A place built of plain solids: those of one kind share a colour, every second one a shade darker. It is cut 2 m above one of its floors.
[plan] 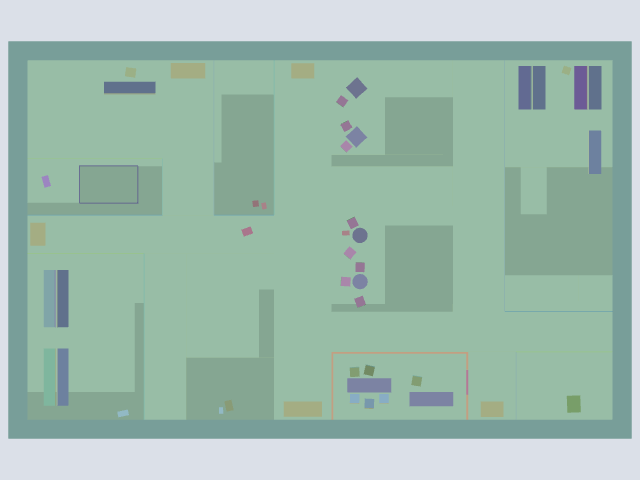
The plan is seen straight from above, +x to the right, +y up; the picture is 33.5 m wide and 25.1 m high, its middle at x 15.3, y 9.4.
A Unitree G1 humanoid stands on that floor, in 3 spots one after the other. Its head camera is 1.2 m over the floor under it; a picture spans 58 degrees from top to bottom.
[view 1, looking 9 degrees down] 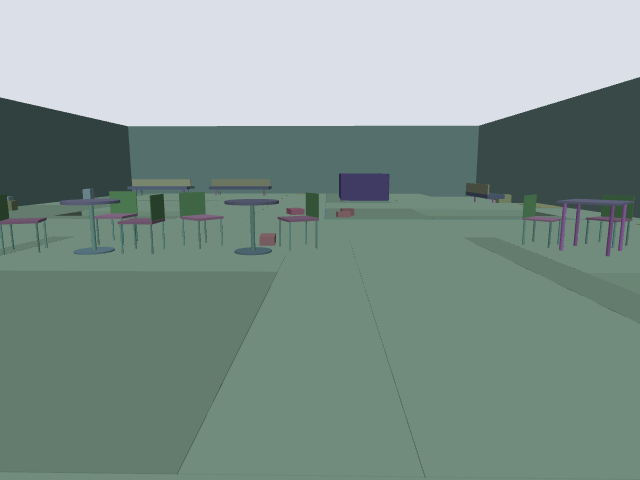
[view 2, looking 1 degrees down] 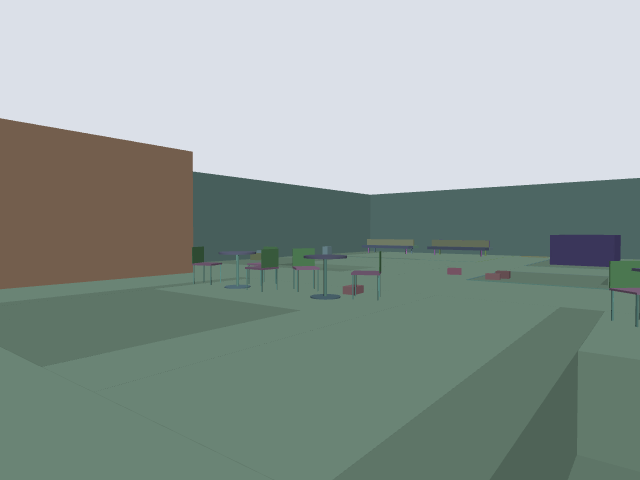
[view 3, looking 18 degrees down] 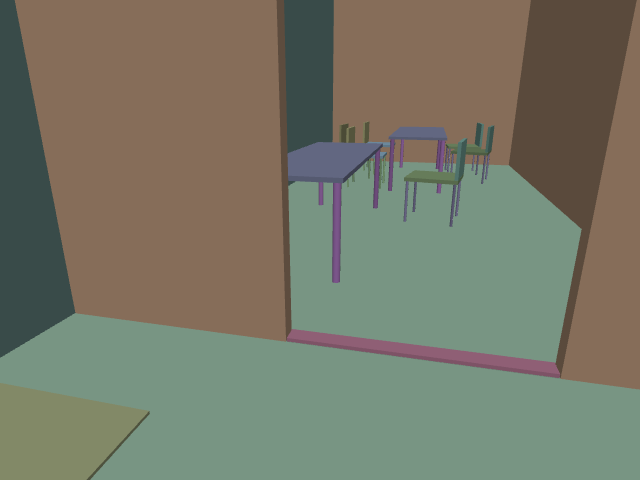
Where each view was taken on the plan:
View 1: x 23.81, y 10.76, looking -179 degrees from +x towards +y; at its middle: floor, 7.66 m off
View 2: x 23.75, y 14.48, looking -142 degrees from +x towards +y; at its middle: wall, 23.53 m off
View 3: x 24.93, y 1.96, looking -166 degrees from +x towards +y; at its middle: floor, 3.88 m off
